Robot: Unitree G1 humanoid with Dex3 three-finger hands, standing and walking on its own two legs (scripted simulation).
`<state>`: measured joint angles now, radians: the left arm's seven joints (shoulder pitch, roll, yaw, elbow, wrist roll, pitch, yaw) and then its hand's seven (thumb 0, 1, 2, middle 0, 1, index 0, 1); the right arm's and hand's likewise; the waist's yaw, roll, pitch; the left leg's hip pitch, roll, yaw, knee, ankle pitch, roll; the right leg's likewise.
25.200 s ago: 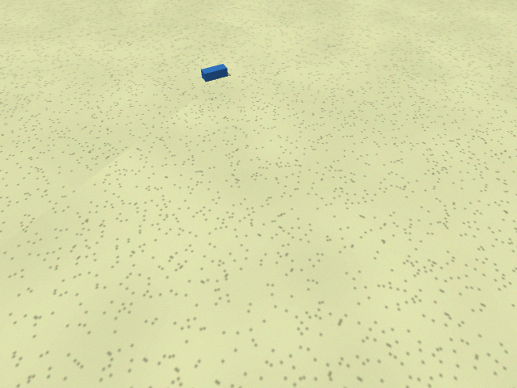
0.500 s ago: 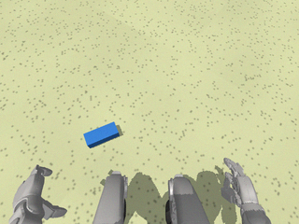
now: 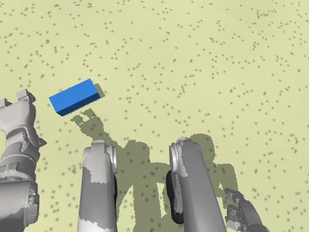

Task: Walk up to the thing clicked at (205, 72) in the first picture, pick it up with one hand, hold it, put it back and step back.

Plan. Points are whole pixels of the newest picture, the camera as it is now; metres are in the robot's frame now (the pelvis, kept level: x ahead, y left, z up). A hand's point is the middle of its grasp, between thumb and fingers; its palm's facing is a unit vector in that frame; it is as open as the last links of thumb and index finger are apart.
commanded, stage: rise first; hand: left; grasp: from above
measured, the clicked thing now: (76, 97) +0.55 +0.30 -0.39
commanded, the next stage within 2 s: none
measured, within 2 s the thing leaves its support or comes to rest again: neither
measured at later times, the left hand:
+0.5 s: hand (46, 109) +0.45 +0.34 -0.23, palm faces -0.34 -0.24 -0.91, open 14.0 cm
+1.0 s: hand (52, 104) +0.47 +0.34 -0.26, palm faces -0.34 -0.24 -0.91, open 14.0 cm
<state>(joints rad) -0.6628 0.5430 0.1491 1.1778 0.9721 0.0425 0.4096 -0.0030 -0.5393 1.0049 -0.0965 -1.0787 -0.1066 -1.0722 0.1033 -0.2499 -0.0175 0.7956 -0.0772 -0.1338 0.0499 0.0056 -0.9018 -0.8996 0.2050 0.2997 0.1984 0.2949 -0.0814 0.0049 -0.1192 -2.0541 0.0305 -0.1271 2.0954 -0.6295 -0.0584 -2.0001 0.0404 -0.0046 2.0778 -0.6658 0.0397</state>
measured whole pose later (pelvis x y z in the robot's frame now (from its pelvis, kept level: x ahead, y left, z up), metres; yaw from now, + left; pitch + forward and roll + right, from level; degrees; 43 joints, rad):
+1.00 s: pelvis +0.01 +0.01 -0.10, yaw -5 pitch +33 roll -8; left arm -1.00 0.79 0.26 1.54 1.06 0.01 0.45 0.00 -0.53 0.97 -0.11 -1.03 -0.12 -1.03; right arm 0.13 -0.28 0.09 0.78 -0.15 -0.15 0.21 0.00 -0.91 -0.90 0.20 0.30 0.20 0.29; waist -0.23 -0.02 0.00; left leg -2.32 0.02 -0.20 2.43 -0.69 -0.05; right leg -2.23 0.07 -0.04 2.36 -0.71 0.07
